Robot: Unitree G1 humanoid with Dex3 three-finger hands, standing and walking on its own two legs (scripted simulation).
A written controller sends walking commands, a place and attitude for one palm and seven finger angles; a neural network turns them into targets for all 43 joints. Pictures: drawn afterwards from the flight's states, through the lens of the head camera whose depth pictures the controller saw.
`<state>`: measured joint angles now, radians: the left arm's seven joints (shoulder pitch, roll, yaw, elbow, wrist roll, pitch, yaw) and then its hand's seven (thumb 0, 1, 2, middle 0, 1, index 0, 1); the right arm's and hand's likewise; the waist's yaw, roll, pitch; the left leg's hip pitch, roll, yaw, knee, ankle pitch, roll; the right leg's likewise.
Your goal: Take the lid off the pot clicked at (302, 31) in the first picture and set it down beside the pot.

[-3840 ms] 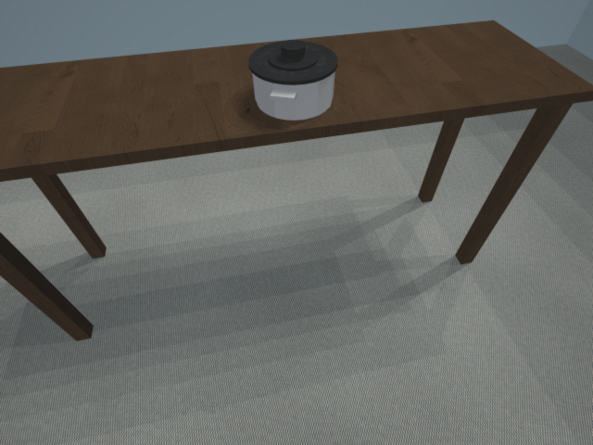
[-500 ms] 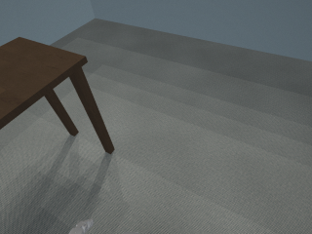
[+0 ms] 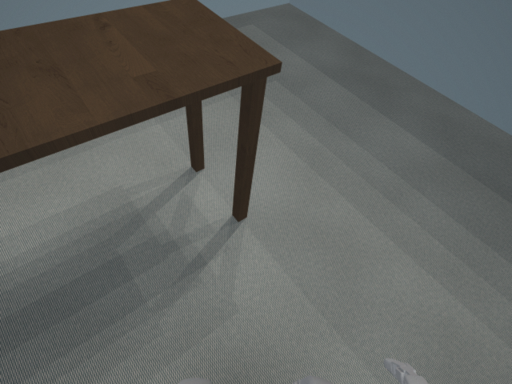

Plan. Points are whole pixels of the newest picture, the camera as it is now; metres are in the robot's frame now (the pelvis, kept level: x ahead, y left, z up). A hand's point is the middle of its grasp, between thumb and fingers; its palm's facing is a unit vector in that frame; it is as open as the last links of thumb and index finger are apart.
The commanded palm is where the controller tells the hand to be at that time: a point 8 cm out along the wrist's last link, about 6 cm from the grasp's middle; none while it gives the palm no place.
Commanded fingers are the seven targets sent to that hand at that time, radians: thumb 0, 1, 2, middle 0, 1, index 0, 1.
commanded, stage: turn to face it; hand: left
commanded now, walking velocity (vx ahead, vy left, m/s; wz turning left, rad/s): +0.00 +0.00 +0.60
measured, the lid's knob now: out of the picture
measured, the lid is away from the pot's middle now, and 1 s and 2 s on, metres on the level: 0.00 0.00 0.00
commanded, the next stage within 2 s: take the last steps up to it in 1.20 s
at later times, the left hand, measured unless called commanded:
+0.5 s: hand out of the picture +0.05 +0.19 -0.13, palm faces +0.30 -0.90 -0.31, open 7.4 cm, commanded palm none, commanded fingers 0.00 0.90 0.90 -0.20 -0.30 -0.20 -0.30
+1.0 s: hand out of the picture -0.13 +0.21 -0.17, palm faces +0.60 -0.76 -0.27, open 7.4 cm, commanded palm none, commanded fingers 0.00 0.90 0.90 -0.20 -0.30 -0.20 -0.30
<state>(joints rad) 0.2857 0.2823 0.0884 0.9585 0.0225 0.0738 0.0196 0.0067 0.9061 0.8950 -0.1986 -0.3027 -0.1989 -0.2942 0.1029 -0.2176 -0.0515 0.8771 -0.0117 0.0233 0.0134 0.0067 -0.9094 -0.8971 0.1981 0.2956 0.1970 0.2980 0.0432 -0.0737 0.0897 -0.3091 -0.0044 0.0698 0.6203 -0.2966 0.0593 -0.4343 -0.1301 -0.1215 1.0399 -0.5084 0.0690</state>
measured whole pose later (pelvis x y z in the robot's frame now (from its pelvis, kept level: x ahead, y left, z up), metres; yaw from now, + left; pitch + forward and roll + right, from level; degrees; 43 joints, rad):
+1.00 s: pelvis -0.03 -0.01 +0.01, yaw +35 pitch -1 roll +0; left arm 0.23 0.29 0.08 0.93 0.02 0.07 0.02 0.01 0.91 0.89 -0.20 -0.30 -0.20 -0.29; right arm 0.13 -0.22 -0.04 0.89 -0.01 0.03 0.00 0.01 -0.91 -0.90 0.20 0.30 0.20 0.30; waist 0.02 -0.06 0.10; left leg -0.25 -0.02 -0.01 0.53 -0.27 0.03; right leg -0.46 -0.10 -0.05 1.09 -0.46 0.08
